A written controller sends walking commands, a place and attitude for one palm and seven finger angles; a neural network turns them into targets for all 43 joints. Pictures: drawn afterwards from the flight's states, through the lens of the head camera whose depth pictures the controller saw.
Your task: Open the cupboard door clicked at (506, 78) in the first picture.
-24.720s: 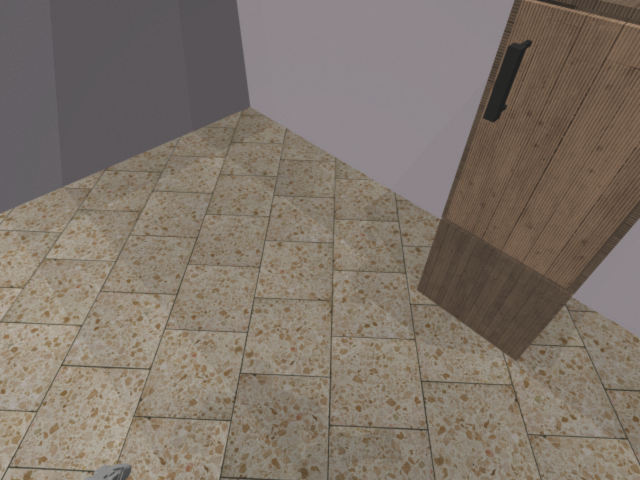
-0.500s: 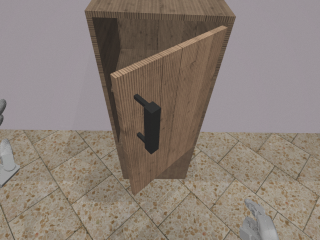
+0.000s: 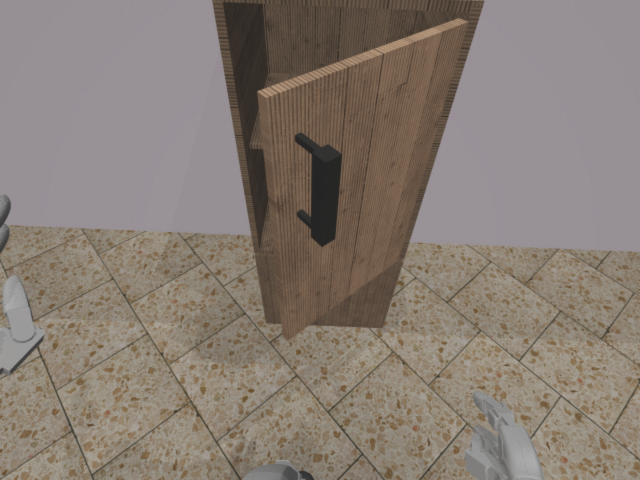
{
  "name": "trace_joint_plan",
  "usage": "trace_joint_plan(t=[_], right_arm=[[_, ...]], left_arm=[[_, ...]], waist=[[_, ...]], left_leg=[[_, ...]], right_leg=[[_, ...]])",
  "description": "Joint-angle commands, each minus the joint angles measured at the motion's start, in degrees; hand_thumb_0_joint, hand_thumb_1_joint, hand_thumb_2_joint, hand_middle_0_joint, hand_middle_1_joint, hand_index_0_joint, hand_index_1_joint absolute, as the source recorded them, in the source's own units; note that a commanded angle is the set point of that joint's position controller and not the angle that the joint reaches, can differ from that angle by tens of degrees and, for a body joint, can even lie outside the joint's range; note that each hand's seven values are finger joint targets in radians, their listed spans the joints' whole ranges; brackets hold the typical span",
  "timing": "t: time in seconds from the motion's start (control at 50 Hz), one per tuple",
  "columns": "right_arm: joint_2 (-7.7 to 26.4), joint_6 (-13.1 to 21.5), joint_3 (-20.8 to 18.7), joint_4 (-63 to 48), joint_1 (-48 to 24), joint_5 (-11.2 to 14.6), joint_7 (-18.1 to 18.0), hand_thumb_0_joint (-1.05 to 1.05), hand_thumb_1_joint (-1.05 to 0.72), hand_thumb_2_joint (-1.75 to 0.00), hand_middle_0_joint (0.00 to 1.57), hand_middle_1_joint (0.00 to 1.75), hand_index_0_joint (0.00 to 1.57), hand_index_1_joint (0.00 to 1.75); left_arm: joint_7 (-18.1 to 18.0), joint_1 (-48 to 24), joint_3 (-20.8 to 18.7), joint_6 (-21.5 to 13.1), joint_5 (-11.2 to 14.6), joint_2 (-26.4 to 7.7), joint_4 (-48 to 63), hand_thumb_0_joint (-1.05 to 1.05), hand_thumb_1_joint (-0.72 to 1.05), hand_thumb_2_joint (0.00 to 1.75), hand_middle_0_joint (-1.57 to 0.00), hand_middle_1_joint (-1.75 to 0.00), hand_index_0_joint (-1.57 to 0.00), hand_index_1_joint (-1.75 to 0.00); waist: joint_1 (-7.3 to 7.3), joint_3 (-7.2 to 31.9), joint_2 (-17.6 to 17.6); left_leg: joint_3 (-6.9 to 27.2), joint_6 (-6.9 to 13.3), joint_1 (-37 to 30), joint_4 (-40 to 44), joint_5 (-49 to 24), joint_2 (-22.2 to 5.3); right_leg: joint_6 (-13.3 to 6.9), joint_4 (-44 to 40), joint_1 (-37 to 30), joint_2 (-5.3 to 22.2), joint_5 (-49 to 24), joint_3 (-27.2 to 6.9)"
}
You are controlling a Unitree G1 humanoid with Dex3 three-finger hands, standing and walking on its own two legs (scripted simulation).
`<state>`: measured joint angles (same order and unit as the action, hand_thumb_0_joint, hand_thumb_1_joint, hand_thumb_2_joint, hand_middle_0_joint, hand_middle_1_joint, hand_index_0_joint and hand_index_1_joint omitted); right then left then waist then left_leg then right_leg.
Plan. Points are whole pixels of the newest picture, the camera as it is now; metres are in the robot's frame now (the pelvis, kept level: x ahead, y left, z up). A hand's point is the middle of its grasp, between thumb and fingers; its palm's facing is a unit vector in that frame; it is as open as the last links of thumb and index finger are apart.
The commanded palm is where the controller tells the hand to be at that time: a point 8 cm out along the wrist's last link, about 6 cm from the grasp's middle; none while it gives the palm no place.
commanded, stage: step back with the hand held close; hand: left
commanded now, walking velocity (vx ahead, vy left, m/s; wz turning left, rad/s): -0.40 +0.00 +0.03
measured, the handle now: (313, 191) +0.46 +0.06 +0.11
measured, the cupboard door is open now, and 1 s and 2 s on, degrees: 42 42 42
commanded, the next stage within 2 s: stop stepping back and stand still in 0.06 s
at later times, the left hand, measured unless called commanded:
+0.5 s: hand out of the picture +0.10 +0.29 +0.17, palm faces +0.37 -0.77 -0.52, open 7.4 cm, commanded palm +0.05 +0.32 +0.18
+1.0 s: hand out of the picture +0.11 +0.31 +0.17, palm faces +0.35 -0.79 -0.51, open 7.4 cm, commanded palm +0.05 +0.35 +0.18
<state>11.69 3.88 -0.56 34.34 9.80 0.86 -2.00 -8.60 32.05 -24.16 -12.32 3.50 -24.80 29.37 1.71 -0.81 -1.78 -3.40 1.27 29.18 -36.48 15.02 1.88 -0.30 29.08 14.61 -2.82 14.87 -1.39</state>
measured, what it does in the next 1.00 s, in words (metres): walks backwards: left foot, then right foot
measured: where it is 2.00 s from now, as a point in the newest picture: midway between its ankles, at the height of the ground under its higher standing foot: outside the picture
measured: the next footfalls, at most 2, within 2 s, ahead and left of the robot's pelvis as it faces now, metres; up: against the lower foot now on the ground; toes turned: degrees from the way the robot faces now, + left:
left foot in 0.16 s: +0.01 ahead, +0.14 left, +0.00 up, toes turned +0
right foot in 0.42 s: -0.09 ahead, -0.05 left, +0.00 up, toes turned +1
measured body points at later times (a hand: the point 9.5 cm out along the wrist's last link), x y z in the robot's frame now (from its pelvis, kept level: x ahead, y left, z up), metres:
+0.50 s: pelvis -0.10 +0.03 +0.00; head -0.10 +0.03 +0.45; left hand +0.08 +0.32 +0.20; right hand +0.04 -0.20 -0.09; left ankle -0.04 +0.14 -0.72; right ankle -0.13 -0.06 -0.73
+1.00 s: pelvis -0.11 +0.06 +0.00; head -0.09 +0.06 +0.45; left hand +0.09 +0.35 +0.19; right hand +0.04 -0.17 -0.08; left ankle -0.10 +0.15 -0.73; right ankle -0.11 -0.04 -0.73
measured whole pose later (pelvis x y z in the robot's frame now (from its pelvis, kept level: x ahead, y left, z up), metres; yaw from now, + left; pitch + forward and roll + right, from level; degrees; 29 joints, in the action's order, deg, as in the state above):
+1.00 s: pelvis -0.11 +0.06 +0.00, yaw -3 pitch -1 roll -1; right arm 10.2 7.9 1.3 35.9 11.9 0.1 -2.5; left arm -8.4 32.2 -24.7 -12.1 2.1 -25.2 26.7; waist -0.9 -2.5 -0.6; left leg -3.0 1.7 13.5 -31.6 16.9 -0.6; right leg -1.3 28.2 12.0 -1.9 14.4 3.0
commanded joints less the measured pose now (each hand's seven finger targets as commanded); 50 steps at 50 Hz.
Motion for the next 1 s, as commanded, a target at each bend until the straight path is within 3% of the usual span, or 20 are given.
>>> trace_joint_plan(t=[0.0, 0.06, 0.1, 0.12, 0.14, 0.16, 0.18, 0.2, 0.28, 0.38, 0.44, 0.46, 0.52, 0.64, 0.68, 0.7, 0.74, 0.84, 0.9, 0.98], right_arm=[[6.7, 2.1, -3.3, -7.7, -3.2, -0.2, -0.6, 0.0, -0.9, -0.9, 0.2, 0.3, 0.2, 0.3], [6.5, 2.0, -1.5, -7.4, -7.2, -0.5, -2.6, 0.0, -0.9, -0.9, 0.2, 0.3, 0.2, 0.3], [6.7, 3.0, -1.2, -7.5, -5.1, -0.6, -3.7, 0.0, -0.9, -0.9, 0.2, 0.3, 0.2, 0.3], [7.5, 3.2, -1.8, -8.0, -4.3, -0.4, -3.9, 0.0, -0.9, -0.9, 0.2, 0.3, 0.2, 0.3], [8.1, 3.5, -2.9, -9.1, -3.2, -0.6, -3.4, 0.0, -0.9, -0.9, 0.2, 0.3, 0.2, 0.3], [7.4, 4.1, -4.0, -9.1, -1.7, -0.4, -2.6, 0.0, -0.9, -0.9, 0.2, 0.3, 0.2, 0.3], [6.9, 5.0, -4.1, -9.3, 0.0, -0.2, -1.1, 0.0, -0.9, -0.9, 0.2, 0.3, 0.2, 0.3], [7.0, 5.6, -3.8, -10.2, -0.9, -1.0, -0.8, 0.0, -0.9, -0.9, 0.2, 0.3, 0.2, 0.3], [6.5, 7.0, -3.4, -9.1, -0.5, -0.1, 0.1, 0.0, -0.9, -0.9, 0.2, 0.3, 0.2, 0.3], [6.9, 5.3, -1.7, -7.7, -2.6, -0.3, -1.5, 0.0, -0.9, -0.9, 0.2, 0.3, 0.2, 0.3], [7.1, 4.1, -2.2, -6.9, -3.0, -1.5, -1.9, 0.0, -0.9, -0.9, 0.2, 0.3, 0.2, 0.3], [7.3, 3.8, -2.9, -6.4, -3.6, -0.5, -1.9, 0.0, -0.9, -0.9, 0.2, 0.3, 0.2, 0.3], [7.3, 4.6, -2.2, -4.9, -2.2, -0.9, -1.9, 0.0, -0.9, -0.9, 0.2, 0.3, 0.2, 0.3], [6.4, 6.9, -1.6, -5.2, -2.8, -1.6, -3.4, 0.0, -0.9, -0.9, 0.2, 0.3, 0.2, 0.3], [7.5, 7.3, -2.1, -6.2, -2.2, -1.6, -3.6, 0.0, -0.9, -0.9, 0.2, 0.3, 0.2, 0.3], [8.6, 7.2, -2.3, -7.1, -2.0, -1.5, -3.3, 0.0, -0.9, -0.9, 0.2, 0.3, 0.2, 0.3], [6.7, 7.5, -2.0, -6.0, -1.3, -1.5, -2.5, 0.0, -0.9, -0.9, 0.2, 0.3, 0.2, 0.3], [7.6, 8.1, -2.3, -5.4, -0.1, -0.7, -1.4, 0.0, -0.9, -0.9, 0.2, 0.3, 0.2, 0.3], [7.8, 7.1, -2.0, -5.9, -0.7, -0.4, -1.3, 0.0, -0.9, -0.9, 0.2, 0.3, 0.2, 0.3], [7.2, 6.2, -2.2, -6.5, -1.3, -0.3, -1.1, 0.0, -0.9, -0.9, 0.2, 0.3, 0.2, 0.3]], left_arm=[[-0.6, -5.3, -3.6, -1.6, -1.4, -8.0, 7.4, 0.0, 0.9, 0.9, -0.2, -0.3, -0.2, -0.3], [-1.3, -13.3, -4.8, -2.5, -2.5, -11.8, 12.0, 0.0, 0.9, 0.9, -0.2, -0.3, -0.2, -0.3], [-1.6, -11.0, -6.0, -3.0, -2.2, -11.7, 14.8, 0.0, 0.9, 0.9, -0.2, -0.3, -0.2, -0.3], [-1.7, -9.6, -7.1, -3.8, -2.1, -12.7, 17.1, 0.0, 0.9, 0.9, -0.2, -0.3, -0.2, -0.3], [-1.7, -8.3, -8.4, -4.7, -2.1, -13.1, 20.4, 0.0, 0.9, 0.9, -0.2, -0.3, -0.2, -0.3], [-1.5, -3.7, -10.0, -4.8, -1.9, -14.1, 19.8, 0.0, 0.9, 0.9, -0.2, -0.3, -0.2, -0.3], [-0.7, 3.4, -9.9, -5.2, -1.1, -11.2, 17.2, 0.0, 0.9, 0.9, -0.2, -0.3, -0.2, -0.3], [-0.1, 3.8, -10.9, -5.2, -0.6, -12.5, 22.5, 0.0, 0.9, 0.9, -0.2, -0.3, -0.2, -0.3], [-0.6, 5.9, -10.2, -3.6, -0.3, -9.8, 23.1, 0.0, 0.9, 0.9, -0.2, -0.3, -0.2, -0.3], [-1.0, 4.3, -9.0, -0.8, -0.4, -9.3, 8.3, 0.0, 0.9, 0.9, -0.2, -0.3, -0.2, -0.3], [-0.6, -3.1, -8.4, -0.3, -0.5, -10.7, 5.0, 0.0, 0.9, 0.9, -0.2, -0.3, -0.2, -0.3], [-0.7, -4.4, -6.9, 0.4, -0.3, -10.5, 5.3, 0.0, 0.9, 0.9, -0.2, -0.3, -0.2, -0.3], [-0.6, -6.3, -3.4, -0.1, -1.0, -7.5, 4.0, 0.0, 0.9, 0.9, -0.2, -0.3, -0.2, -0.3], [-2.2, -10.6, -4.5, -2.3, -2.5, -9.9, 12.1, 0.0, 0.9, 0.9, -0.2, -0.3, -0.2, -0.3], [-2.5, -7.3, -6.0, -3.1, -1.9, -10.4, 15.7, 0.0, 0.9, 0.9, -0.2, -0.3, -0.2, -0.3], [-2.5, -6.2, -6.5, -3.6, -1.8, -10.2, 17.4, 0.0, 0.9, 0.9, -0.2, -0.3, -0.2, -0.3], [-2.2, -4.1, -8.2, -3.7, -2.1, -11.4, 15.4, 0.0, 0.9, 0.9, -0.2, -0.3, -0.2, -0.3], [-1.4, -0.3, -6.5, -2.5, -1.6, -7.8, 10.2, 0.0, 0.9, 0.9, -0.2, -0.3, -0.2, -0.3], [-0.6, 1.8, -6.2, -2.2, -1.3, -7.5, 6.1, 0.0, 0.9, 0.9, -0.2, -0.3, -0.2, -0.3], [-0.1, -0.5, -5.7, -2.4, -0.8, -7.4, 5.2, 0.0, 0.9, 0.9, -0.2, -0.3, -0.2, -0.3]], waist=[[-1.95, 3.3, 13.9], [-2.2, -0.8, 5.9], [-2.27, 2.8, 0.5], [-2.07, 6.4, -5.1], [-1.05, 11.1, -14.1], [-0.71, 15.7, -15.3], [-0.28, 17.8, -12.6], [-0.71, 17.3, -18.7], [-1.99, 11.7, -10.1], [-2.77, 1.6, -5.1], [-3.37, -1.4, 6.4], [-1.96, 0.1, 14.8], [-2.56, 1.1, 12.5], [-1.81, 0.7, 4.7], [-1.82, 2.4, -5.4], [-1.47, 3.4, -13.6], [-1.79, 3.8, -15.6], [-2.41, 2.1, -10.5], [-2.06, 2.2, -6.1], [-2.34, 3.8, 7.0]], left_leg=[[7.5, -1.8, -6.4, -23.5, 10.8, -2.6], [4.3, -1.8, -5.8, -6.3, 9.3, -2.8], [3.3, -2.0, -8.5, 13.3, -0.8, -1.7], [6.3, -0.8, -13.4, 18.1, -20.3, -6.1], [13.5, 2.0, -20.9, 14.6, -44.6, -14.1], [15.7, 4.6, -28.7, 10.5, -57.4, -18.8], [12.5, 5.9, -32.4, 9.2, -58.6, -18.2], [16.8, 7.1, -26.5, 12.5, -50.8, -18.6], [10.4, 4.3, -21.1, 13.1, -31.4, -14.2], [8.7, 1.2, -3.1, 20.3, 15.3, -10.3], [4.9, -1.2, -8.7, 4.3, 8.9, -4.3], [3.8, -1.3, -6.3, -6.4, 7.6, -2.6], [5.2, -0.9, 0.1, -17.0, 6.0, -3.2], [-0.5, 0.9, -15.5, 7.9, 3.3, -2.2], [6.4, 2.3, -21.2, 17.4, 2.2, -5.5], [16.1, 4.8, -24.3, 17.9, -3.7, -11.7], [21.2, 7.6, -23.3, 19.9, -12.4, -16.7], [10.2, 4.5, -20.0, 14.6, -24.3, -13.0], [8.3, 2.7, -12.7, 13.9, -17.6, -11.9], [5.0, -0.5, -10.1, 7.5, -0.8, -4.7]], right_leg=[[-9.8, -13.1, 11.4, 20.1, -10.9, -15.8], [-6.2, -6.6, 4.4, 15.9, -29.7, -9.8], [-3.2, 1.5, -3.7, 11.8, -39.2, -7.0], [-0.2, 6.8, -4.9, 7.7, -35.0, -4.2], [1.9, 11.4, 0.5, 3.5, -14.9, -1.7], [1.7, 16.0, 6.0, 2.2, 5.4, -0.7], [1.2, 18.7, 7.9, 0.4, 12.2, -0.2], [2.2, 22.1, 6.8, 0.8, 15.5, 0.2], [2.5, 12.3, 2.6, 0.1, 7.1, 3.2], [0.9, -6.9, -11.1, 1.2, 5.2, 4.0], [-6.1, -18.4, 2.6, 11.2, 19.0, -12.9], [-6.9, -22.7, 3.3, 16.4, 26.3, -22.2], [-7.8, -18.3, -2.3, 17.2, 13.0, -16.4], [-6.8, -14.2, 0.5, 13.7, 12.9, -9.7], [-3.3, -4.4, 0.5, 7.8, 6.5, -4.9], [-0.9, 3.5, 4.2, 3.1, 3.4, -0.7], [0.8, 12.3, 6.7, 1.1, 11.9, 2.6], [1.4, 3.9, 0.8, 1.2, 4.5, 5.0], [1.4, -3.6, -8.5, 1.6, -3.3, 4.5], [-2.4, -8.6, -8.6, 8.9, -11.8, -9.2]])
